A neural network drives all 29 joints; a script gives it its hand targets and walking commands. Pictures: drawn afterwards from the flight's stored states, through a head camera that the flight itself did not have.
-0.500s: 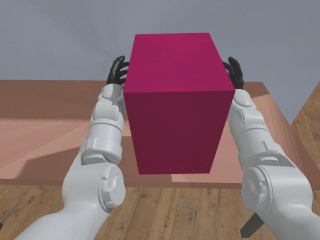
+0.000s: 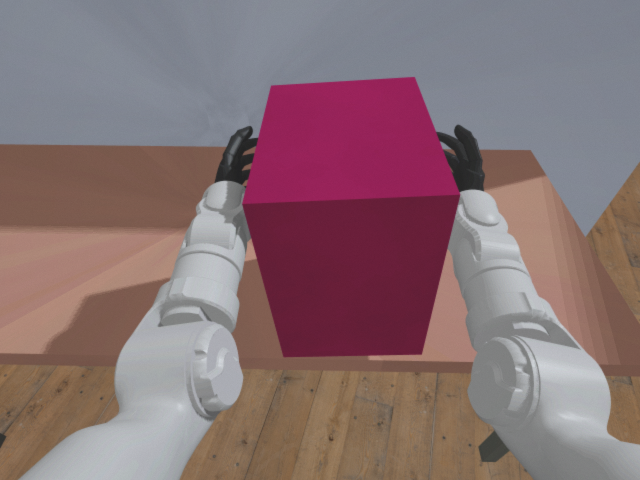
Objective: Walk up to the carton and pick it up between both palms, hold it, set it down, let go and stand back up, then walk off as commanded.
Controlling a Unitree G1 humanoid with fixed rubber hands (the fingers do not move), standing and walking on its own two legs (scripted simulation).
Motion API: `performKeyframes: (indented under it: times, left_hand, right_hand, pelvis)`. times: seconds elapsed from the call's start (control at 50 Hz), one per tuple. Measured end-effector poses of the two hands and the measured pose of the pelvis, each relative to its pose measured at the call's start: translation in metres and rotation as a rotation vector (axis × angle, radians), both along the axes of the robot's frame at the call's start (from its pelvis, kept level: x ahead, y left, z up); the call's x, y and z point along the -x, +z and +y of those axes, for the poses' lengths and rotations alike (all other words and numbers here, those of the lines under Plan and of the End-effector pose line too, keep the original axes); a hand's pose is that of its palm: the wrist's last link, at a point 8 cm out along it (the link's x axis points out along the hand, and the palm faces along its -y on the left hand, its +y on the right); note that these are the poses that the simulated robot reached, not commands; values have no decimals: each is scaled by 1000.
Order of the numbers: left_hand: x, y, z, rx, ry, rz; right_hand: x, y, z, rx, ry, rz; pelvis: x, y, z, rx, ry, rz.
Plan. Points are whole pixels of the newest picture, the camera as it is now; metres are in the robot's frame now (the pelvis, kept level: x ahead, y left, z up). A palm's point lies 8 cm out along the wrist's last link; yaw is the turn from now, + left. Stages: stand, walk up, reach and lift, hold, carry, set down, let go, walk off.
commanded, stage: set down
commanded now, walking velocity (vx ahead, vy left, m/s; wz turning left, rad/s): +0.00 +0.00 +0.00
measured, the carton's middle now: (347, 221) +0.44 -0.04 +0.10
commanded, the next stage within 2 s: none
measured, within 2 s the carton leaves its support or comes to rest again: rests again in 1.16 s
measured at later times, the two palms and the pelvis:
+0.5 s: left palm (237, 182) +0.48 +0.10 +0.15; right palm (452, 195) +0.44 -0.18 +0.14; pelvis +0.03 +0.01 +0.00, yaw +0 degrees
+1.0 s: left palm (246, 191) +0.49 +0.10 +0.12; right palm (452, 209) +0.44 -0.19 +0.11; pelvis +0.04 +0.01 +0.01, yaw +0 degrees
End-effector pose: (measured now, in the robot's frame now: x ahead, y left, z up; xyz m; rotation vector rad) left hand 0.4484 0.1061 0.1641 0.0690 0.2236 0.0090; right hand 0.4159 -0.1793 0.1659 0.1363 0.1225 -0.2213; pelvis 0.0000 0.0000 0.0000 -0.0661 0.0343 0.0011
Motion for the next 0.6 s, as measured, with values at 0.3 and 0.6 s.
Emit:
performKeyframes:
  times: [0.3, 0.6]
  left_hand:
    - [-22, -9, 0, 15, -9, -10]
    - [-36, -21, -5, 29, -19, 21]
  right_hand:
    - [-18, -10, 1, 18, -10, -8]
    - [-25, -35, -3, 23, -32, 21]
  pelvis:
    - [-18, 0, 5, 7, 0, 24]
    - [-33, 2, 7, 9, 2, 42]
